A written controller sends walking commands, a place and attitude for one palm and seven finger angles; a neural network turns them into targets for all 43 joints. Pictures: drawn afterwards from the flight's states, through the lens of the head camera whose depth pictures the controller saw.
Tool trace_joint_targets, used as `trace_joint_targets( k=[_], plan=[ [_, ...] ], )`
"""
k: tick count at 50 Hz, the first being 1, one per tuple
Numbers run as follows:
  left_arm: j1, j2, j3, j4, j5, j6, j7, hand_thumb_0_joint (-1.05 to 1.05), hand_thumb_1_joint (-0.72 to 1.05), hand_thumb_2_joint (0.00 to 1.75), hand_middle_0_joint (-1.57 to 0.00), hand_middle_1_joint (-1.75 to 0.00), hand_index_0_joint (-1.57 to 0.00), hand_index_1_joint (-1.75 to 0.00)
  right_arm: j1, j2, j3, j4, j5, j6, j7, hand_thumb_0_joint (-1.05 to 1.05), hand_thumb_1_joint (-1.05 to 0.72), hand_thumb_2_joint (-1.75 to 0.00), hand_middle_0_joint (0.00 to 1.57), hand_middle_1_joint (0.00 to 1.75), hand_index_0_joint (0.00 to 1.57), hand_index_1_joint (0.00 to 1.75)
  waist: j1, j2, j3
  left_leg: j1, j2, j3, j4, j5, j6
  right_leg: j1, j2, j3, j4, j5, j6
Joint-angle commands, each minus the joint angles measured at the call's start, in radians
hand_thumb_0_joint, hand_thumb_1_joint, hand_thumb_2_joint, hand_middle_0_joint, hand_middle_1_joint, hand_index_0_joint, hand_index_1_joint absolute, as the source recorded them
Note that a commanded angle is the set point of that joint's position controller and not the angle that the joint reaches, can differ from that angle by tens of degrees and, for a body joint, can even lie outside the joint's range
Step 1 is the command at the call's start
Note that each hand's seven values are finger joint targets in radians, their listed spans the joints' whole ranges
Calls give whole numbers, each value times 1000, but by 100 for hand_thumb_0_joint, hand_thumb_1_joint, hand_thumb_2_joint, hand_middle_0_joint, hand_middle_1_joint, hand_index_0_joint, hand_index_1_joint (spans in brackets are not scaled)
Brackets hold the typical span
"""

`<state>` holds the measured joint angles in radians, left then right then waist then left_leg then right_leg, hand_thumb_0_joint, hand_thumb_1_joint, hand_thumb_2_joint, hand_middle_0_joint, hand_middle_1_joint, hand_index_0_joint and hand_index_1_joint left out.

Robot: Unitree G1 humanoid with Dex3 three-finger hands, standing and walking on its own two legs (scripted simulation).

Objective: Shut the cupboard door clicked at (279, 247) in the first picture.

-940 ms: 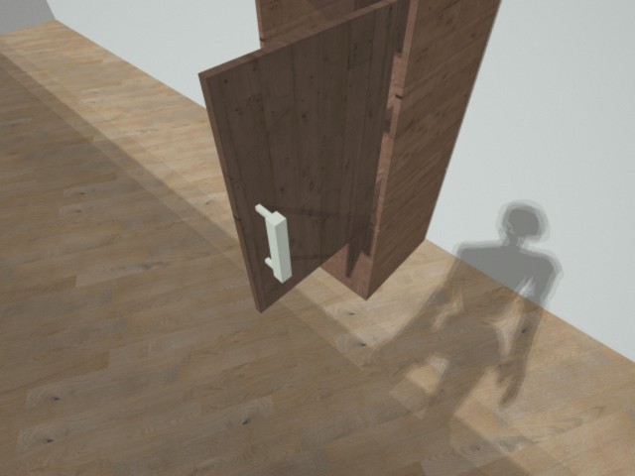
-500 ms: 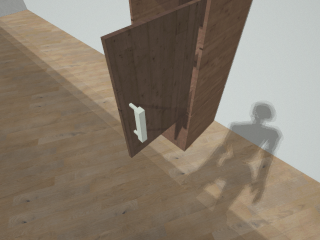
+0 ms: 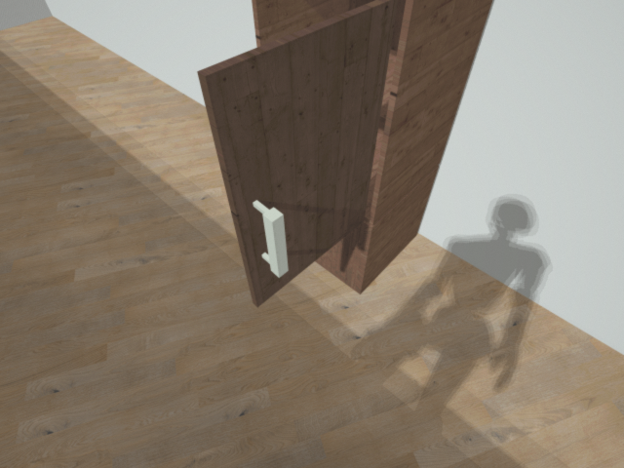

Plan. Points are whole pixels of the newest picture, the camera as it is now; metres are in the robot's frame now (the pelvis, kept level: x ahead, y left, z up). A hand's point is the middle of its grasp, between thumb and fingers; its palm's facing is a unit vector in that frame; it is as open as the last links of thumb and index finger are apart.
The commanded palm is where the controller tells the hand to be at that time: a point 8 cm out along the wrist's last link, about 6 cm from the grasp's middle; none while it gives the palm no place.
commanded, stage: walk to a spot facing it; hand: left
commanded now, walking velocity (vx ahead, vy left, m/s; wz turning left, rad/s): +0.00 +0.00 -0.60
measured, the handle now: (269, 239) +0.53 +0.11 -0.10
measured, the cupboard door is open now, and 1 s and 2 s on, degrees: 87 87 87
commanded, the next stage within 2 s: none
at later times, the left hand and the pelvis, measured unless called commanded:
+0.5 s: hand out of the picture +0.06 +0.18 -0.18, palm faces -0.14 -0.94 -0.31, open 7.3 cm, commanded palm none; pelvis -0.02 -0.03 -0.02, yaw -12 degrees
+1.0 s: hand out of the picture +0.15 +0.17 -0.19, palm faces -0.42 -0.87 -0.25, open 7.3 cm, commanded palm none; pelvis +0.02 -0.01 -0.02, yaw -30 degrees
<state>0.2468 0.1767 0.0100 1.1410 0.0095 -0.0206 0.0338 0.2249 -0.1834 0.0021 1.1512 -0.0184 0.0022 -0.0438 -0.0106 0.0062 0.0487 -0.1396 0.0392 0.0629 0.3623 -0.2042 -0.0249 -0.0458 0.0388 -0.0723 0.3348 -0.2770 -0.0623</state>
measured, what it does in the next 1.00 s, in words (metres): steps on the spot, turning right: left foot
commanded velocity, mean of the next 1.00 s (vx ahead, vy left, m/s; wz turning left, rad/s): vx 0.00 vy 0.00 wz -0.60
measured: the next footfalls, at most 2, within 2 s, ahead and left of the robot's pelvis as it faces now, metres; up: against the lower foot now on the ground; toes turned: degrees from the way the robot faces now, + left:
left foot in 0.98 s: +0.11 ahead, +0.10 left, +0.00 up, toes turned -33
right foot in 1.30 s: -0.03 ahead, -0.16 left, +0.00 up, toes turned -45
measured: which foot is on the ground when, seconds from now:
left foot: down 0.00-0.42, up 0.44-0.96, down 0.98-1.00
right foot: down 0.00-0.96, up 0.98-1.00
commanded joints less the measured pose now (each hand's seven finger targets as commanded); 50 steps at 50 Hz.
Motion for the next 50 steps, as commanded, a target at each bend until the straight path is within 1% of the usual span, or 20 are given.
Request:
trace_joint_targets(
  k=[1, 7, 12, 14, 15, 17, 19, 20, 21, 22, 24, 28, 32, 40, 45, 46, 47, 48, 49, 50],
  plan=[
    [59, 114, 19, -22, -5, -6, 6, 0, 90, 90, -20, -30, -20, -30, 51, -98, -18, -19, -2, -9, -5, 0, -90, -90, 20, 30, 20, 30, 3, 2, 11, 51, 84, -69, -13, 224, 42, -85, -155, 120, -54, 346, 21],
    [38, 138, 61, -77, 6, 35, -2, 0, 90, 90, -20, -30, -20, -30, 68, -114, -54, -57, -3, 20, -20, 0, -90, -90, 20, 30, 20, 30, -6, -9, 9, 16, 114, -6, 82, 143, 32, -168, -141, 174, 61, 381, 0],
    [10, 132, 83, -147, 13, 52, -20, 0, 90, 90, -20, -30, -20, -30, 48, -151, -82, -120, -7, 22, -24, 0, -90, -90, 20, 30, 20, 30, -4, 61, -6, 15, 193, -53, 65, 72, 74, -284, -82, 183, 193, 256, 8],
    [6, 115, 86, -169, 14, 58, -27, 0, 90, 90, -20, -30, -20, -30, 49, -180, -93, -139, -10, 17, -24, 0, -90, -90, 20, 30, 20, 30, 0, 145, -31, 6, 293, -128, 3, 63, 132, -322, -36, 133, 356, 84, 23],
    [-6, 101, 87, -184, 14, 63, -33, 0, 90, 90, -20, -30, -20, -30, 45, -192, -96, -146, -13, 11, -21, 0, -90, -90, 20, 30, 20, 30, 5, 198, -33, 2, 358, -160, -39, 109, 172, -343, -25, 82, 463, -132, 35],
    [-19, 91, 91, -208, 15, 69, -42, 0, 90, 90, -20, -30, -20, -30, 13, -200, -96, -169, -20, 4, -19, 0, -90, -90, 20, 30, 20, 30, 16, 197, -27, -37, 395, -141, -34, 194, 196, -330, -62, 88, 529, -263, 33],
    [58, 90, 97, -193, 17, 65, -47, 0, 90, 90, -20, -30, -20, -30, -53, -211, -97, -197, -19, 7, -17, 0, -90, -90, 20, 30, 20, 30, 69, 101, -46, -114, 337, -37, 93, 198, 136, -197, -66, 60, 361, -128, 36],
    [122, 122, 107, -178, 21, 59, -45, 0, 90, 90, -20, -30, -20, -30, -96, -200, -97, -219, -12, 15, -15, 0, -90, -90, 20, 30, 20, 30, 106, -6, -21, -197, 242, 34, 256, 88, 73, -123, -83, 111, 163, 94, 31],
    [136, 237, 125, -176, 35, 45, -29, 0, 90, 90, -20, -30, -20, -30, -89, -122, -92, -250, 1, 23, -9, 0, -90, -90, 20, 30, 20, 30, 96, -355, -24, -372, 49, 142, 506, -268, -16, -58, -303, 478, -21, 325, -34],
    [148, 270, 124, -183, 18, 47, -21, 0, 90, 90, -20, -30, -20, -30, -129, -134, -89, -271, 4, 35, -3, 0, -90, -90, 20, 30, 20, 30, 118, -300, -3, -409, 2, 7, 700, -432, -18, -111, -382, 578, -47, 446, -112],
    [67, 225, 120, -202, 16, 41, -4, 0, 90, 90, -20, -30, -20, -30, -131, -129, -91, -260, 4, 38, -5, 0, -90, -90, 20, 30, 20, 30, 61, -181, 1, -479, 27, -109, 821, -312, -16, -72, -315, 541, 23, 526, -122],
    [63, 193, 110, -221, 10, 27, 6, 0, 90, 90, -20, -30, -20, -30, -123, -105, -80, -262, 7, 33, -2, 0, -90, -90, 20, 30, 20, 30, 45, -88, -127, -456, 17, -104, 760, -211, -39, 88, -238, 436, 94, 723, -104],
    [94, 202, 112, -229, 9, 34, 2, 0, 90, 90, -20, -30, -20, -30, -171, -111, -78, -287, 10, 41, -7, 0, -90, -90, 20, 30, 20, 30, 57, -118, -91, -460, -2, -112, 723, -184, -45, 65, -211, 455, 71, 710, -83],
    [88, 228, 119, -265, 20, 37, -5, 0, 90, 90, -20, -30, -20, -30, -236, -110, -75, -345, 18, 22, -2, 0, -90, -90, 20, 30, 20, 30, 70, -116, -89, -386, -34, -118, 540, -217, -35, 15, -204, 565, 85, 662, -141],
    [29, 237, 124, -287, 16, 41, -6, 0, 90, 90, -20, -30, -20, -30, -152, -117, -72, -345, 27, 6, -7, 0, -90, -90, 20, 30, 20, 30, 27, -128, -132, -205, -56, -124, 250, -135, -17, -37, -152, 574, 161, 715, -89],
    [3, 232, 119, -295, 11, 41, -7, 0, 90, 90, -20, -30, -20, -30, -98, -130, -74, -331, 26, 1, -11, 0, -90, -90, 20, 30, 20, 30, 1, -102, -149, -78, -39, -126, 129, -51, -10, -114, -128, 552, 194, 648, -51],
    [-10, 206, 113, -310, 4, 41, -9, 0, 90, 90, -20, -30, -20, -30, -38, -171, -80, -318, 19, -8, -16, 0, -90, -90, 20, 30, 20, 30, -27, -21, -166, 115, 64, -212, 6, 50, 27, -289, -51, 483, 264, 435, 0],
    [13, 155, 102, -329, -4, 39, -23, 0, 90, 90, -20, -30, -20, -30, -6, -261, -100, -325, 4, -15, -16, 0, -90, -90, 20, 30, 20, 30, -24, 246, -188, 247, 343, -478, -41, 243, 144, -486, 78, 312, 468, -129, 62],
    [-3, 171, 102, -352, 8, 33, -32, 0, 90, 90, -20, -30, -20, -30, 12, -285, -94, -339, -5, -8, -18, 0, -90, -90, 20, 30, 20, 30, -16, 253, -126, 150, 497, -568, -44, 369, 261, -541, 43, 177, 684, -394, 101],
    [-49, 189, 104, -359, 20, 37, -41, 0, 90, 90, -20, -30, -20, -30, 19, -267, -88, -342, -14, -9, -21, 0, -90, -90, 20, 30, 20, 30, -27, 114, -77, 70, 471, -524, -33, 455, 281, -559, 8, 167, 820, -362, 114]
  ],
)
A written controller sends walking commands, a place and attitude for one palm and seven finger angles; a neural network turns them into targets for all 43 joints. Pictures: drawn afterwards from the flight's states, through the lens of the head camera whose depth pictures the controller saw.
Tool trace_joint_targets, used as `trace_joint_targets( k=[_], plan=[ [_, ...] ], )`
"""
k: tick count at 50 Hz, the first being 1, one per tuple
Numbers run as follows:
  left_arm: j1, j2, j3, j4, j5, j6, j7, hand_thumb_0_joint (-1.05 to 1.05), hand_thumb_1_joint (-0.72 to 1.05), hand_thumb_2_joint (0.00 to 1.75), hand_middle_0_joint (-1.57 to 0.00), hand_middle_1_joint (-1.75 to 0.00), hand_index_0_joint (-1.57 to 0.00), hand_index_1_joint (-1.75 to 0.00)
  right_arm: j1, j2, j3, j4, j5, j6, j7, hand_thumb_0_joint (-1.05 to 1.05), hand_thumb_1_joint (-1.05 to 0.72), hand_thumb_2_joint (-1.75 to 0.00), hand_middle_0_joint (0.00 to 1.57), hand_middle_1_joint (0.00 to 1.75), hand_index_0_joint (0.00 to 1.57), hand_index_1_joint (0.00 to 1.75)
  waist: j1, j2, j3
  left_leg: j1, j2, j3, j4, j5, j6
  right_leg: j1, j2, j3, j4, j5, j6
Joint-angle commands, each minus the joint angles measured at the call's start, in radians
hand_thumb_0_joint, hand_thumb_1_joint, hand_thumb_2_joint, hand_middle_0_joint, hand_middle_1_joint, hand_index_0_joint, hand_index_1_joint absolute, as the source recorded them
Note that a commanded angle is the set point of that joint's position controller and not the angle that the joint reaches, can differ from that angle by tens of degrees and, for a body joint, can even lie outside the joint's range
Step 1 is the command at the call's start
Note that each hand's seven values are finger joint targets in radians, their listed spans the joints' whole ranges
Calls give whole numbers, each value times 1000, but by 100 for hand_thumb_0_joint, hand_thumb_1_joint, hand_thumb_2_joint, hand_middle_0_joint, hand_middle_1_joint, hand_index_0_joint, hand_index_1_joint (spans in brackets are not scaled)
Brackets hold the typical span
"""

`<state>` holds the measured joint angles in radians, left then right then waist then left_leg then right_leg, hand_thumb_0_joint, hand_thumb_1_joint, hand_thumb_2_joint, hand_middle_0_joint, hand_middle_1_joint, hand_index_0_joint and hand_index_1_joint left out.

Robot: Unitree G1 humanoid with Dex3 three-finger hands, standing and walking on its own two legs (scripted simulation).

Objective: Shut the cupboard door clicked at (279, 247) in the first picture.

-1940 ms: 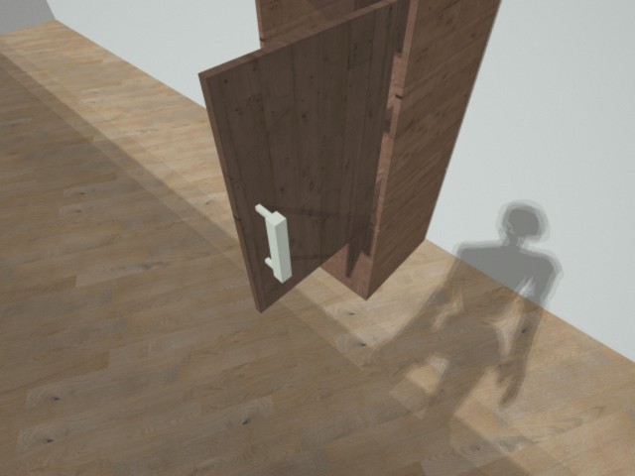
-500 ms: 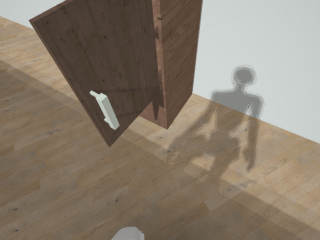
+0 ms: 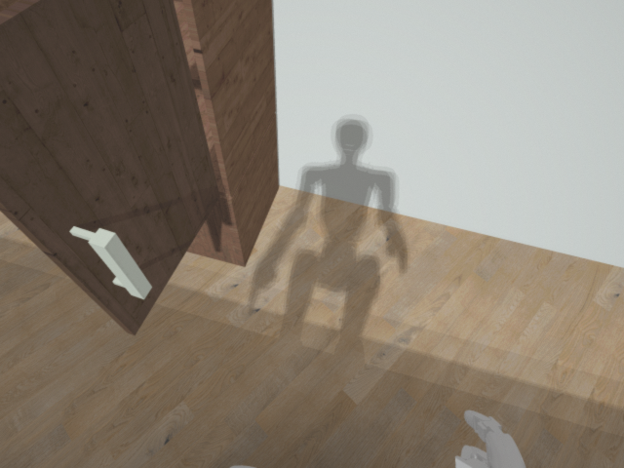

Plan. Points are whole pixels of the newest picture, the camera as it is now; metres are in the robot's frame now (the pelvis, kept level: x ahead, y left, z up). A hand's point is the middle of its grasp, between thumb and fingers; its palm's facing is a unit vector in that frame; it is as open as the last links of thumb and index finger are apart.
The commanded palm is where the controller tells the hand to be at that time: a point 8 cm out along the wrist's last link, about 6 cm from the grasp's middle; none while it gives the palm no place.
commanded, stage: walk to a spot facing it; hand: left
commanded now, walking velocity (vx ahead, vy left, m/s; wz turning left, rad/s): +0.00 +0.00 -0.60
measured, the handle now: (112, 263) +0.38 +0.36 -0.08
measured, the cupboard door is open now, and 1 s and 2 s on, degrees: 87 87 87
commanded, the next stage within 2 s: turn to face it in 1.74 s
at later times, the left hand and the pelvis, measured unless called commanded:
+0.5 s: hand (237, 411) +0.20 +0.13 -0.15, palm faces -0.36 -0.90 -0.26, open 7.3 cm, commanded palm none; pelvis +0.02 -0.03 +0.00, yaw -19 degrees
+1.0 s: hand (373, 318) +0.37 -0.08 -0.16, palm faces -0.66 -0.72 -0.19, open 7.3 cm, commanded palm none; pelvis +0.13 -0.12 -0.01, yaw -37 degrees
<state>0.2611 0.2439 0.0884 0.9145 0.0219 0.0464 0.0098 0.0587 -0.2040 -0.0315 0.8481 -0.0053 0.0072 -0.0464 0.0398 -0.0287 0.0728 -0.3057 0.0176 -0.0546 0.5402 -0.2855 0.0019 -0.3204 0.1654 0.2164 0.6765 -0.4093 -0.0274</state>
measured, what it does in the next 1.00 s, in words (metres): walks ahead, turning right: right foot, then left foot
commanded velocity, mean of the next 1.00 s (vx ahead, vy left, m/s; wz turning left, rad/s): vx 0.20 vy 0.00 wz -0.57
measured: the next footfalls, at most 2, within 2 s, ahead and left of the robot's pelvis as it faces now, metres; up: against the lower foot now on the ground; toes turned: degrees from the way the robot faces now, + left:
right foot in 0.30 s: +0.03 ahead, -0.16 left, +0.00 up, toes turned -15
left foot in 0.60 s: +0.13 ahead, +0.07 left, +0.00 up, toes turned -17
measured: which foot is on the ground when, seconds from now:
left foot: down 0.00-0.30, up 0.32-0.58, down 0.60-0.98, up 1.00-1.00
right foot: up 0.00-0.28, down 0.30-0.60, up 0.62-0.96, down 0.98-1.00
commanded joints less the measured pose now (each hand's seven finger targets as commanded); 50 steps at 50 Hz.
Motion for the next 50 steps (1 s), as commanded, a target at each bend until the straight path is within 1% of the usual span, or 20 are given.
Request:
trace_joint_targets(
  k=[1, 5, 10, 13, 15, 17, 20, 27, 28, 29, 30, 31, 33, 36, 42, 46, 47, 48, 49, 50],
  plan=[
    [-79, 102, 29, -117, 12, -27, -20, 0, 90, 90, -20, -30, -20, -30, 176, -219, -44, -31, -31, -17, -17, 0, -90, -90, 20, 30, 20, 30, -54, 216, -84, 214, 405, -307, -170, 683, 215, -294, -136, -120, 532, -194, 85],
    [-111, 69, 7, -125, -2, -11, -45, 0, 90, 90, -20, -30, -20, -30, 167, -202, -43, -35, -32, -13, -13, 0, -90, -90, 20, 30, 20, 30, -48, 242, -136, 272, 270, 1, -89, 747, 125, -211, -174, -232, 333, -109, 83],
    [-170, 67, -3, -133, -4, -11, -56, 0, 90, 90, -20, -30, -20, -30, 219, -240, -57, -11, -29, -4, 2, 0, -90, -90, 20, 30, 20, 30, -75, 279, -99, 198, 284, 64, -75, 680, 89, -51, -148, -316, 89, -24, 51],
    [-65, 114, 7, -98, -3, -21, -51, 0, 90, 90, -20, -30, -20, -30, 198, -249, -61, -17, -18, -1, 10, 0, -90, -90, 20, 30, 20, 30, -6, 195, -131, 86, 249, 121, 94, 560, 17, 214, -149, -310, -182, 238, 15],
    [97, 309, 45, -53, 1, -34, -21, 0, 90, 90, -20, -30, -20, -30, 134, -141, -34, -82, 2, 5, 14, 0, -90, -90, 20, 30, 20, 30, 73, -281, -213, -286, 44, 191, 562, -384, -81, 449, -588, 202, -271, 941, -183],
    [6, 263, 36, -74, 0, -21, 0, 0, 90, 90, -20, -30, -20, -30, 123, -152, -35, -58, 1, 17, 3, 0, -90, -90, 20, 30, 20, 30, 33, -258, -153, -312, 86, 43, 662, -329, -67, 302, -495, 167, -272, 664, -222],
    [-116, 200, 19, -116, 3, -18, 6, 0, 90, 90, -20, -30, -20, -30, 162, -136, -32, -21, -8, 24, 19, 0, -90, -90, 20, 30, 20, 30, -30, -160, -127, -197, 79, 84, 544, -193, -82, 163, -396, 49, -298, 450, -166],
    [-179, 197, 22, -119, 3, -30, -25, 0, 90, 90, -20, -30, -20, -30, 302, -120, -34, 14, -15, -13, 36, 0, -90, -90, 20, 30, 20, 30, -106, -116, -40, 164, 1, 167, 42, -79, -61, -159, -296, 118, -346, -240, -128],
    [-191, 160, 12, -129, 2, -30, -30, 0, 90, 90, -20, -30, -20, -30, 385, -145, -41, 39, -16, -24, 29, 0, -90, -90, 20, 30, 20, 30, -141, -18, -61, 305, 44, 116, -97, -134, -41, -262, -236, 66, -234, -264, -83],
    [-194, 73, -4, -155, -8, -27, -38, 0, 90, 90, -20, -30, -20, -30, 472, -244, -60, 62, -35, -37, 18, 0, -90, -90, 20, 30, 20, 30, -177, 295, -64, 402, 291, -221, -285, -413, 43, -438, -91, -84, 85, -268, -20],
    [-276, 63, -4, -210, -7, -38, -47, 0, 90, 90, -20, -30, -20, -30, 519, -306, -66, 60, -42, -49, 4, 0, -90, -90, 20, 30, 20, 30, -191, 327, -26, 339, 534, -502, -418, -498, 161, -517, -125, -186, 319, -230, 15],
    [-305, 86, 10, -206, 10, -48, -60, 0, 90, 90, -20, -30, -20, -30, 476, -288, -60, 47, -42, -57, 11, 0, -90, -90, 20, 30, 20, 30, -165, 173, 5, 236, 533, -519, -435, -460, 192, -489, -190, -133, 455, -132, 10],
    [-244, 67, 9, -155, 17, -52, -74, 0, 90, 90, -20, -30, -20, -30, 351, -200, -32, 23, -35, -69, 16, 0, -90, -90, 20, 30, 20, 30, -86, 151, 34, 178, 406, -239, -387, -205, 118, -460, -237, -179, 535, 31, 26],
    [-229, 7, -10, -122, 11, -40, -85, 0, 90, 90, -20, -30, -20, -30, 399, -144, -16, 67, -28, -83, 9, 0, -90, -90, 20, 30, 20, 30, -83, 190, -15, 290, 305, 69, -301, 256, 73, -438, -240, -246, 473, 140, 47],
    [-345, -23, -28, -130, 6, -43, -86, 0, 90, 90, -20, -30, -20, -30, 493, -140, -22, 126, -36, -75, 14, 0, -90, -90, 20, 30, 20, 30, -131, 205, -3, 307, 319, 240, -256, 422, 67, -283, -213, -353, 114, 133, 20],
    [-192, 25, -12, -80, 7, -55, -78, 0, 90, 90, -20, -30, -20, -30, 440, -168, -29, 125, -28, -67, 19, 0, -90, -90, 20, 30, 20, 30, -36, 199, -69, 262, 328, 308, -30, 686, 46, 29, -140, -408, -45, 110, -41],
    [-9, 68, 6, -22, 8, -67, -71, 0, 90, 90, -20, -30, -20, -30, 391, -174, -29, 110, -17, -68, 22, 0, -90, -90, 20, 30, 20, 30, 56, 131, -149, 129, 286, 342, 185, 677, 11, 316, -127, -394, -117, 167, -68],
    [175, 187, 37, 27, 12, -79, -53, 0, 90, 90, -20, -30, -20, -30, 351, -122, -20, 75, 3, -70, 39, 0, -90, -90, 20, 30, 20, 30, 137, -101, -262, -174, 197, 371, 492, 323, -28, 631, -343, -106, -185, 119, -149],
    [253, 271, 56, 51, -12, -76, -38, 0, 90, 90, -20, -30, -20, -30, 286, -82, -18, 23, 13, -71, 31, 0, -90, -90, 20, 30, 20, 30, 143, -227, -298, -409, 64, 267, 793, -352, -63, 694, -600, 336, -330, 301, -258],
    [178, 279, 52, 35, -22, -70, -25, 0, 90, 90, -20, -30, -20, -30, 228, -108, -27, 17, 6, -63, 29, 0, -90, -90, 20, 30, 20, 30, 116, -109, -196, -453, 123, 116, 859, -294, -49, 521, -609, 316, -387, 159, -285]
  ],
)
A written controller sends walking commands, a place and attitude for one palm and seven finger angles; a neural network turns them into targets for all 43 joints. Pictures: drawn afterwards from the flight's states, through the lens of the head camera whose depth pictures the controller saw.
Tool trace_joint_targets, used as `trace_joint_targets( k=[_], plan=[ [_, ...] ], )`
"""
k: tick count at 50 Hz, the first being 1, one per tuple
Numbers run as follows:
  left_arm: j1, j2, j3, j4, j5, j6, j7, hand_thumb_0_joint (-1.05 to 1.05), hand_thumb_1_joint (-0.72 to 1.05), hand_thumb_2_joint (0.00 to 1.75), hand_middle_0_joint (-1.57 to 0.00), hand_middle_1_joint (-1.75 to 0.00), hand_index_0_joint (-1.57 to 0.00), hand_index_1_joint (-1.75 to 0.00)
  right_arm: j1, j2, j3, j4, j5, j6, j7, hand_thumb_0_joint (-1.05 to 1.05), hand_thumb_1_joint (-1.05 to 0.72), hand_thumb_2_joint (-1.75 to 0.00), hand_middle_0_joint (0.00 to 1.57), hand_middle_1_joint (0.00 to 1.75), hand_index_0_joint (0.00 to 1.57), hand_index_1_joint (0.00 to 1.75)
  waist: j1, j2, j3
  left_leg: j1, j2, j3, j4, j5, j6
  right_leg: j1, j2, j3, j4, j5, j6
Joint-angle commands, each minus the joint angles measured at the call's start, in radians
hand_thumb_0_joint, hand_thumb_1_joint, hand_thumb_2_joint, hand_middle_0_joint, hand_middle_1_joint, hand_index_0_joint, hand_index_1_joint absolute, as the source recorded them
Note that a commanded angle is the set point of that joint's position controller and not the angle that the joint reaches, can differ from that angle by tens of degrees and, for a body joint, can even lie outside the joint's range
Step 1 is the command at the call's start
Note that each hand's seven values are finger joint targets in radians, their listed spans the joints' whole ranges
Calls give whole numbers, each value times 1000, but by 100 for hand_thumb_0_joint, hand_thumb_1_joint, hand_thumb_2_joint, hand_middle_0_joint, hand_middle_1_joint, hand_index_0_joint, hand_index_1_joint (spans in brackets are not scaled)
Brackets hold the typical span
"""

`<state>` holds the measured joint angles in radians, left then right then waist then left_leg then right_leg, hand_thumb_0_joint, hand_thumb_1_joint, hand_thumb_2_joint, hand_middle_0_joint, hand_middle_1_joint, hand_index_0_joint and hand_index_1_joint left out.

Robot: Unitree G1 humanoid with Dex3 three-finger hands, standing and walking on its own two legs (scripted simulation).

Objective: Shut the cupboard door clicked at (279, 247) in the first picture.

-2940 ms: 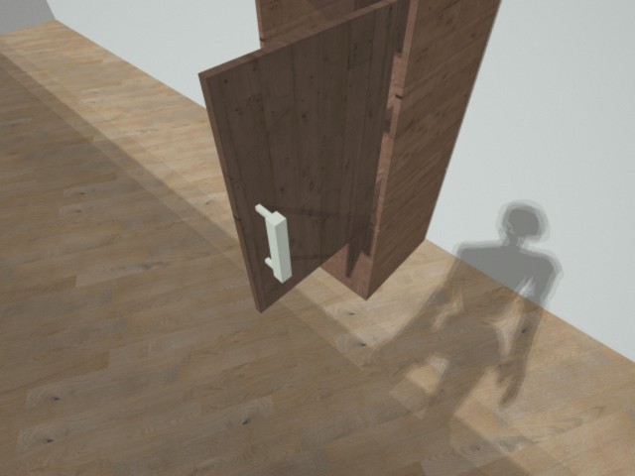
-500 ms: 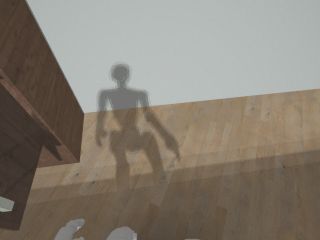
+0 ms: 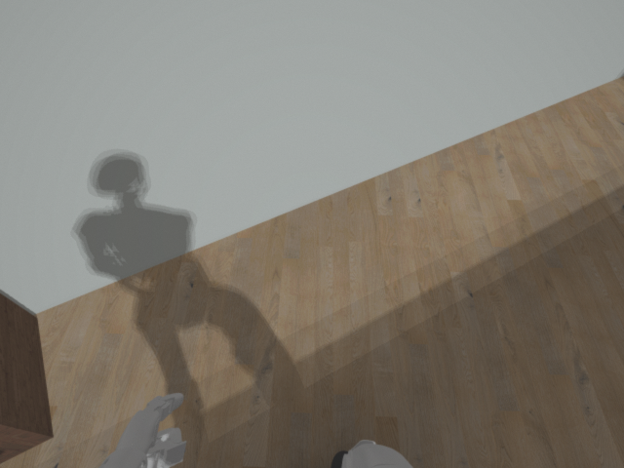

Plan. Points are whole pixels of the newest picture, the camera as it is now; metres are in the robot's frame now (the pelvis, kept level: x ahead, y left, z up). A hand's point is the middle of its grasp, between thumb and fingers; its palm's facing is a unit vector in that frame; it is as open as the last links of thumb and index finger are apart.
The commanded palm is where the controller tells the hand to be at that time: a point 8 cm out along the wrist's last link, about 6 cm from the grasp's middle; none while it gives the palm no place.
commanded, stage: walk to a spot facing it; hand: left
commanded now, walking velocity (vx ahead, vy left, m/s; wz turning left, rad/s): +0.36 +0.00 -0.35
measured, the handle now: out of the picture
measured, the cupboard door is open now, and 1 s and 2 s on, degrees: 87 87 87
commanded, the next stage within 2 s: turn to face it in 0.74 s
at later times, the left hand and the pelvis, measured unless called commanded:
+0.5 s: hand (185, 389) +0.25 +0.20 -0.16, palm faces -0.12 -0.97 -0.19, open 7.3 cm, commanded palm none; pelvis +0.22 +0.00 +0.02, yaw -10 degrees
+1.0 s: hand (284, 232) +0.54 +0.05 -0.14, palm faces -0.26 -0.94 -0.21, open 7.2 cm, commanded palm none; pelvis +0.42 -0.11 +0.03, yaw -15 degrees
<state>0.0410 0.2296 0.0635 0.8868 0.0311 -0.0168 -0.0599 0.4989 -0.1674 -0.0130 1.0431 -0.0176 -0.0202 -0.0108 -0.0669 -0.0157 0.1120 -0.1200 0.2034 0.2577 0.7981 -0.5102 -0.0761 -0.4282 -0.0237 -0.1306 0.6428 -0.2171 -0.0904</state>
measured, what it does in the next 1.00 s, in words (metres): walks ahead: left foot, then right foot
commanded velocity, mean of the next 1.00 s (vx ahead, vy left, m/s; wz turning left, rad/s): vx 0.27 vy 0.00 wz -0.13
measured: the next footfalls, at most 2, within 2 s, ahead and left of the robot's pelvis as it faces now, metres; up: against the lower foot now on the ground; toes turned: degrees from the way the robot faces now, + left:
left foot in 0.38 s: +0.29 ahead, +0.12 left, +0.00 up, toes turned -2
right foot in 0.74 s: +0.40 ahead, -0.19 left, +0.00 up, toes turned -23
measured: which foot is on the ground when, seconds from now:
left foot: up 0.00-0.36, down 0.38-0.74, up 0.76-1.00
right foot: down 0.00-0.38, up 0.40-0.72, down 0.74-1.00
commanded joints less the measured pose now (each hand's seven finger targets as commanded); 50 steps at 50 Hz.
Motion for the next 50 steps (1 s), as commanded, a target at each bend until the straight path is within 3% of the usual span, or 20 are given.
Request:
trace_joint_targets(
  k=[1, 3, 5, 13, 15, 17, 18, 19, 20, 21, 23, 27, 32, 35, 36, 37, 38, 40, 44, 50],
  plan=[
    [300, 232, 61, 36, -27, -7, 50, 0, 90, 90, -20, -30, -20, -30, -246, -133, -52, -173, 12, -30, -6, 0, -90, -90, 20, 30, 20, 30, 171, -112, -148, -630, -33, -234, 592, 44, 29, 465, -369, 597, -392, -133, -177],
    [144, 141, 33, -3, -14, -15, 59, 0, 90, 90, -20, -30, -20, -30, -198, -118, -56, -127, -7, -6, -1, 0, -90, -90, 20, 30, 20, 30, 70, -108, -68, -470, -8, -246, 429, 143, 20, 189, -270, 405, -444, -162, -117],
    [120, 117, 29, -4, -5, -29, 58, 0, 90, 90, -20, -30, -20, -30, -135, -89, -52, -94, -13, 11, 6, 0, -90, -90, 20, 30, 20, 30, 25, -96, -75, -395, -33, -216, 310, 199, 13, 120, -207, 314, -463, -127, -102],
    [232, 126, 35, 72, -8, -50, 44, 0, 90, 90, -20, -30, -20, -30, -318, -81, -54, -169, -8, -22, 25, 0, -90, -90, 20, 30, 20, 30, 77, -76, -76, -353, -101, -198, -101, 267, 25, 263, -194, 339, -417, -34, -114],
    [241, 130, 36, 81, -13, -49, 45, 0, 90, 90, -20, -30, -20, -30, -334, -92, -54, -170, -8, -32, 24, 0, -90, -90, 20, 30, 20, 30, 73, -75, -63, -285, -129, -174, -195, 294, 28, 274, -186, 328, -378, 21, -99],
    [230, 106, 33, 81, -18, -47, 49, 0, 90, 90, -20, -30, -20, -30, -237, -129, -60, -131, -12, -47, 12, 0, -90, -90, 20, 30, 20, 30, 17, -12, -96, -37, -134, -179, -338, 330, 49, 175, -133, 282, -219, 112, -56],
    [237, 72, 27, 71, -19, -47, 44, 0, 90, 90, -20, -30, -20, -30, -116, -198, -77, -93, -20, -54, 4, 0, -90, -90, 20, 30, 20, 30, -28, 136, -169, 183, -11, -356, -393, 281, 108, 22, -44, 224, 19, 89, -11],
    [251, 28, 12, 48, -26, -51, 35, 0, 90, 90, -20, -30, -20, -30, 21, -306, -97, -70, -36, -54, -4, 0, -90, -90, 20, 30, 20, 30, -69, 342, -245, 342, 265, -671, -489, 224, 233, -189, 67, 72, 354, -286, 41],
    [181, 53, 14, 21, -12, -56, 36, 0, 90, 90, -20, -30, -20, -30, 38, -291, -88, -71, -31, -39, -6, 0, -90, -90, 20, 30, 20, 30, -80, 228, -195, 247, 325, -759, -541, 150, 293, -252, 36, 141, 532, -364, 35],
    [125, 52, 18, 22, -4, -53, 37, 0, 90, 90, -20, -30, -20, -30, -6, -249, -78, -74, -30, -40, -9, 0, -90, -90, 20, 30, 20, 30, -58, 204, -128, 158, 290, -730, -558, 167, 278, -318, -9, 166, 648, -278, 41],
    [141, 41, 20, 41, 0, -45, 22, 0, 90, 90, -20, -30, -20, -30, -117, -165, -53, -100, -23, -56, -11, 0, -90, -90, 20, 30, 20, 30, 11, 158, -74, 48, 209, -518, -579, 278, 215, -297, -71, 175, 645, -132, 59],
    [129, -8, 4, 39, -1, -12, 9, 0, 90, 90, -20, -30, -20, -30, -123, -164, -48, -70, -17, -68, -11, 0, -90, -90, 20, 30, 20, 30, 43, 155, -103, 28, 121, -209, -559, 570, 177, -166, -83, 102, 346, -77, 82],
    [59, -9, 6, 22, 1, -7, 2, 0, 90, 90, -20, -30, -20, -30, -106, -181, -59, -46, -20, -46, -3, 0, -90, -90, 20, 30, 20, 30, 30, 160, -51, -44, 103, -126, -541, 433, 160, 13, -29, -8, 56, -10, 76],
    [237, 52, 25, 76, 3, -16, 8, 0, 90, 90, -20, -30, -20, -30, -146, -189, -55, -49, -12, -36, 0, 0, -90, -90, 20, 30, 20, 30, 139, 78, -122, -117, 44, -56, -273, 546, 110, 331, 28, -37, -73, 13, 40],
    [396, 138, 49, 119, 6, -28, 21, 0, 90, 90, -20, -30, -20, -30, -172, -162, -47, -65, 2, -38, 8, 0, -90, -90, 20, 30, 20, 30, 216, -75, -211, -308, -23, 6, 7, 478, 69, 594, -113, 164, -137, -74, -27],
    [523, 260, 78, 149, -4, -32, 37, 0, 90, 90, -20, -30, -20, -30, -191, -102, -38, -109, 18, -42, 9, 0, -90, -90, 20, 30, 20, 30, 253, -363, -292, -551, -163, -22, 345, -102, 30, 757, -402, 622, -305, -26, -154],
    [489, 245, 71, 146, -20, -27, 56, 0, 90, 90, -20, -30, -20, -30, -258, -147, -48, -123, 14, -38, 6, 0, -90, -90, 20, 30, 20, 30, 241, -244, -248, -602, -109, -172, 467, -107, 43, 670, -428, 680, -365, -2, -201],
    [327, 158, 44, 103, -17, -26, 68, 0, 90, 90, -20, -30, -20, -30, -299, -129, -49, -109, 4, -38, 1, 0, -90, -90, 20, 30, 20, 30, 161, -139, -136, -591, -37, -253, 450, 48, 39, 458, -362, 489, -361, 98, -168],
    [187, 83, 12, 88, -9, -50, 69, 0, 90, 90, -20, -30, -20, -30, -138, -39, -31, -18, -3, 2, 9, 0, -90, -90, 20, 30, 20, 30, 35, -96, -119, -334, -63, -192, 153, 154, 23, 218, -252, 178, -381, 314, -99],
    [194, 74, 3, 131, -20, -52, 74, 0, 90, 90, -20, -30, -20, -30, -197, -28, -21, -23, 4, 1, 13, 0, -90, -90, 20, 30, 20, 30, 48, -87, -86, -282, -117, -150, -116, 322, 36, 317, -233, 32, -318, 477, -38]
  ],
)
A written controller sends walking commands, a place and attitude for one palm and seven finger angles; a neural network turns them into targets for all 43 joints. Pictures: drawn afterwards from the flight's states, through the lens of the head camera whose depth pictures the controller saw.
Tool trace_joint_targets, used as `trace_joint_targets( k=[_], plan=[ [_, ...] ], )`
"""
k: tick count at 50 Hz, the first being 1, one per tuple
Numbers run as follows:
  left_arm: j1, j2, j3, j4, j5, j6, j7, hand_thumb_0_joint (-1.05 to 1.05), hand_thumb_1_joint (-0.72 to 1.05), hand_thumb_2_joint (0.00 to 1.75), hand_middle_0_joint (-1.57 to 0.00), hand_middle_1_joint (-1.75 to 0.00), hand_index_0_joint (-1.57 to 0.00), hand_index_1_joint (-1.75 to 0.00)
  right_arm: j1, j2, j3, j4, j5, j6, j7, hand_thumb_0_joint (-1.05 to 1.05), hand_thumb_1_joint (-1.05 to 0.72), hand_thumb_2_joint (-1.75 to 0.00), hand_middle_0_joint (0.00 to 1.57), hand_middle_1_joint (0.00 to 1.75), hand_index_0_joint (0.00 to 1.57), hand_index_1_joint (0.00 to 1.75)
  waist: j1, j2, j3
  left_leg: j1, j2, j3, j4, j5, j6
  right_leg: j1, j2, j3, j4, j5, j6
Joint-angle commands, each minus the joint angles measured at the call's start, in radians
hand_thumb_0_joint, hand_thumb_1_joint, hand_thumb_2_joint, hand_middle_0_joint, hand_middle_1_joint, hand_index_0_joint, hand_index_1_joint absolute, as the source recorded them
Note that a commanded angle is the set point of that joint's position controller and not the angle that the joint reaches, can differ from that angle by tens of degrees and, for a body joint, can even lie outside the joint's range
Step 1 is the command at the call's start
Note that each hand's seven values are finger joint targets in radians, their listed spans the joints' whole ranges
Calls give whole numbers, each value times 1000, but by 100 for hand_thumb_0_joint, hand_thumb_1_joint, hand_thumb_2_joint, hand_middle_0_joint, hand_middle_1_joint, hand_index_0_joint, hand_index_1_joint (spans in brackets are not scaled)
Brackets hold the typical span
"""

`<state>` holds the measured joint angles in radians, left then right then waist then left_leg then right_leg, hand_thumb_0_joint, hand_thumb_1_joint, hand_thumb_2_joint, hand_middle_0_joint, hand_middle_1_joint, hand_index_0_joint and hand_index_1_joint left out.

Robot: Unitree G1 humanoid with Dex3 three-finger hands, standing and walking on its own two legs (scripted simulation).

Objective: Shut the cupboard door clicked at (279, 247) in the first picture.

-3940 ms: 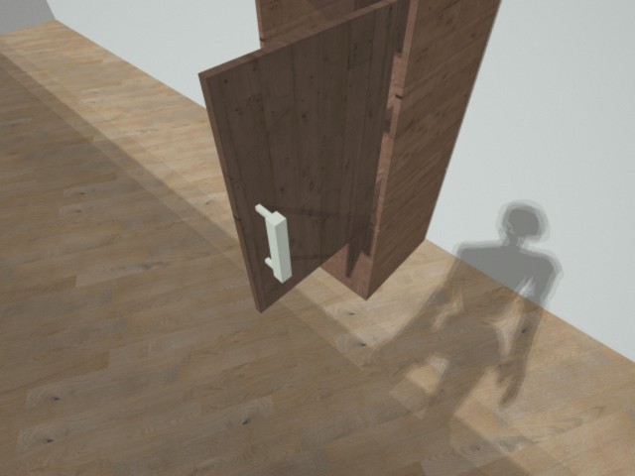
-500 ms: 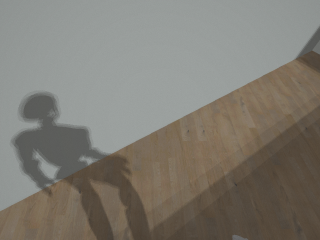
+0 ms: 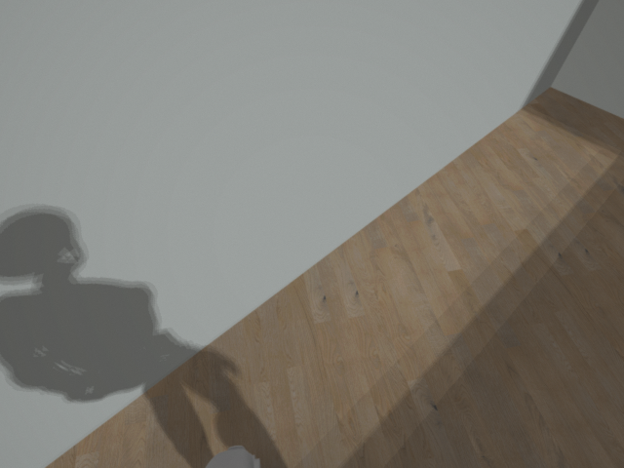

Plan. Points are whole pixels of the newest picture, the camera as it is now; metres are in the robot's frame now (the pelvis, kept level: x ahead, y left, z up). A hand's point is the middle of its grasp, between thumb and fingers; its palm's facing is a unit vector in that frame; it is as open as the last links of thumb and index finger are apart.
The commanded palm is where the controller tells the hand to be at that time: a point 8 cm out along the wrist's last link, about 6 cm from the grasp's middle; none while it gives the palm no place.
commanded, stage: turn to face it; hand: left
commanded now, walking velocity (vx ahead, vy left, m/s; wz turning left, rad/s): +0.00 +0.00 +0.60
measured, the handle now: out of the picture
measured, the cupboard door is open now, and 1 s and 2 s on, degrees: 87 87 87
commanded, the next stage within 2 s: none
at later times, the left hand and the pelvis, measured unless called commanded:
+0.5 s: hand out of the picture +0.15 +0.18 -0.16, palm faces +0.30 -0.91 -0.29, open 7.3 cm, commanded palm none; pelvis +0.11 -0.05 -0.01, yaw +18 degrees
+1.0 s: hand out of the picture +0.11 +0.17 -0.17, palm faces +0.58 -0.76 -0.29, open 7.3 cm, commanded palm none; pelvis +0.16 -0.07 -0.01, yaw +36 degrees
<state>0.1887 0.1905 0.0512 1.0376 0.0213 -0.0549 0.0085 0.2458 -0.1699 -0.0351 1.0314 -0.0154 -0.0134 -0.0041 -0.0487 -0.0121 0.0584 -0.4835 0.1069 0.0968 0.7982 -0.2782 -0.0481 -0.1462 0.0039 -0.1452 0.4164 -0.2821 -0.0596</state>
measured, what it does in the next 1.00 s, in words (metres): walks ahead, turning left: left foot, then right foot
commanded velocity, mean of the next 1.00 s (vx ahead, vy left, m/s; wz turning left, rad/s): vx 0.00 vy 0.00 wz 0.60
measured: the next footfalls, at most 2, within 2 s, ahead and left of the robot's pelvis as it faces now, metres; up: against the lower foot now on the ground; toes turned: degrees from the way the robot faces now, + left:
left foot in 0.10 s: +0.16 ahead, +0.13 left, +0.00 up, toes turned +11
right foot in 0.42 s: +0.16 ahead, -0.16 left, +0.00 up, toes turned +12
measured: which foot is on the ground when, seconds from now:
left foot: up 0.00-0.08, down 0.10-0.42, up 0.44-0.72, down 0.74-1.00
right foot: down 0.00-0.12, up 0.14-0.40, down 0.42-0.74, up 0.76-1.00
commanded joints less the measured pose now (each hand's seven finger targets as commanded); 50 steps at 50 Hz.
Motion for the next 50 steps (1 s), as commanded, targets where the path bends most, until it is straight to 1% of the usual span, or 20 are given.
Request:
trace_joint_targets(
  k=[1, 4, 6, 7, 11, 18, 19, 20, 21, 24, 26, 31, 34, 35, 36, 37, 38, 40, 43, 50],
  plan=[
    [42, 113, 17, -19, -11, -8, 9, 0, 90, 90, -20, -30, -20, -30, 48, -34, -1, -14, 0, -6, 7, 0, -90, -90, 20, 30, 20, 30, 27, -91, -24, 94, -23, 14, -154, 111, 13, 47, -265, 38, -59, 554, -55],
    [73, 111, 20, -28, -14, 13, 19, 0, 90, 90, -20, -30, -20, -30, 132, -114, -23, -6, -11, -3, 7, 0, -90, -90, 20, 30, 20, 30, -10, 79, -95, 300, 12, -82, -267, 513, 72, -15, -210, -27, 221, 436, 31],
    [75, 77, 13, -82, -22, 32, 26, 0, 90, 90, -20, -30, -20, -30, 205, -235, -48, -13, -18, 6, -14, 0, -90, -90, 20, 30, 20, 30, -38, 307, -146, 403, 300, -496, -380, 826, 277, -242, -27, 7, 596, -422, 99],
    [32, 82, 17, -102, -17, 44, 23, 0, 90, 90, -20, -30, -20, -30, 175, -240, -47, -21, -18, 12, -25, 0, -90, -90, 20, 30, 20, 30, -27, 273, -156, 373, 307, -546, -428, 643, 295, -304, -40, 105, 713, -419, 95],
    [-18, 69, 27, -126, -11, 55, 6, 0, 90, 90, -20, -30, -20, -30, 25, -215, -48, -91, -17, 7, -29, 0, -90, -90, 20, 30, 20, 30, 26, 133, -144, 275, 192, -385, -433, 435, 232, -334, -65, 149, 664, -236, 113],
    [77, 88, 37, -142, -9, 60, 7, 0, 90, 90, -20, -30, -20, -30, -85, -250, -81, -156, -10, 40, -12, 0, -90, -90, 20, 30, 20, 30, 69, 135, -161, 116, 70, -343, -372, 193, 159, -32, 0, 72, 154, -37, 115],
    [120, 128, 47, -141, -4, 56, 12, 0, 90, 90, -20, -30, -20, -30, -113, -224, -81, -175, -3, 44, -6, 0, -90, -90, 20, 30, 20, 30, 96, 67, -156, 8, 11, -305, -308, 55, 114, 81, -61, 122, 6, 5, 102],
    [138, 218, 65, -150, 12, 50, 20, 0, 90, 90, -20, -30, -20, -30, -124, -158, -73, -202, 3, 48, 3, 0, -90, -90, 20, 30, 20, 30, 110, -192, -119, -175, -116, -161, -111, -172, 32, 142, -301, 384, -145, -92, 22],
    [108, 274, 66, -173, 14, 52, 20, 0, 90, 90, -20, -30, -20, -30, -172, -154, -73, -228, -2, 45, 13, 0, -90, -90, 20, 30, 20, 30, 127, -308, -74, -175, -145, -84, 159, -330, 7, 19, -500, 525, -206, -3, -83],
    [-7, 182, 38, -200, 6, 45, 26, 0, 90, 90, -20, -30, -20, -30, -146, -138, -70, -189, -4, 65, 22, 0, -90, -90, 20, 30, 20, 30, 45, -186, -14, -148, -63, -110, 413, -202, -4, -57, -374, 270, -82, 350, -80],
    [19, 171, 32, -197, 7, 37, 23, 0, 90, 90, -20, -30, -20, -30, -143, -117, -57, -186, 0, 65, 29, 0, -90, -90, 20, 30, 20, 30, 49, -202, -46, -120, -71, -59, 294, -180, -17, 36, -320, 136, -23, 595, -44],
    [111, 230, 45, -174, 9, 34, 24, 0, 90, 90, -20, -30, -20, -30, -216, -107, -31, -217, 4, 54, 37, 0, -90, -90, 20, 30, 20, 30, 97, -180, -95, -19, -105, 33, -29, -157, -9, 185, -337, 76, 70, 848, -36],
    [84, 255, 52, -179, 0, 34, 18, 0, 90, 90, -20, -30, -20, -30, -143, -146, -37, -215, 2, 47, 31, 0, -90, -90, 20, 30, 20, 30, 51, -181, -140, 156, -137, 62, -234, -21, 18, 145, -329, 18, 194, 873, 1],
    [63, 258, 53, -186, -7, 35, 16, 0, 90, 90, -20, -30, -20, -30, -75, -179, -46, -198, -3, 41, 29, 0, -90, -90, 20, 30, 20, 30, 8, -137, -178, 306, -119, 47, -338, 117, 34, 66, -321, -9, 310, 790, 35],
    [48, 224, 48, -211, -14, 40, 10, 0, 90, 90, -20, -30, -20, -30, 1, -271, -70, -186, -14, 35, 25, 0, -90, -90, 20, 30, 20, 30, -36, 57, -234, 536, 60, -159, -347, 446, 117, -179, -247, -46, 501, 420, 95],
    [10, 151, 23, -260, -18, 45, 6, 0, 90, 90, -20, -30, -20, -30, 73, -377, -95, -177, -10, 36, 19, 0, -90, -90, 20, 30, 20, 30, -70, 336, -254, 633, 344, -512, -361, 925, 306, -434, -115, -6, 737, -384, 148],
    [-57, 180, 21, -297, -4, 66, 18, 0, 90, 90, -20, -30, -20, -30, 113, -374, -91, -166, -1, 43, 15, 0, -90, -90, 20, 30, 20, 30, -73, 114, -219, 571, 369, -471, -339, 853, 335, -460, -125, 115, 801, -378, 137],
    [-78, 156, 28, -261, -6, 74, 20, 0, 90, 90, -20, -30, -20, -30, 11, -325, -82, -181, -7, 36, -9, 0, -90, -90, 20, 30, 20, 30, -34, 233, -142, 422, 254, -405, -383, 666, 280, -469, -128, 162, 800, -290, 147],
    [-12, 149, 35, -226, -5, 89, 1, 0, 90, 90, -20, -30, -20, -30, -109, -284, -68, -212, -10, 33, -9, 0, -90, -90, 20, 30, 20, 30, 38, 190, -103, 298, 134, -282, -410, 434, 206, -366, -97, 138, 678, -176, 143],
    [116, 158, 43, -212, -6, 69, 0, 0, 90, 90, -20, -30, -20, -30, -192, -281, -86, -239, -5, 56, 4, 0, -90, -90, 20, 30, 20, 30, 103, 136, -91, 26, 38, -316, -304, 84, 135, 25, -24, 67, 126, 6, 126]
  ],
)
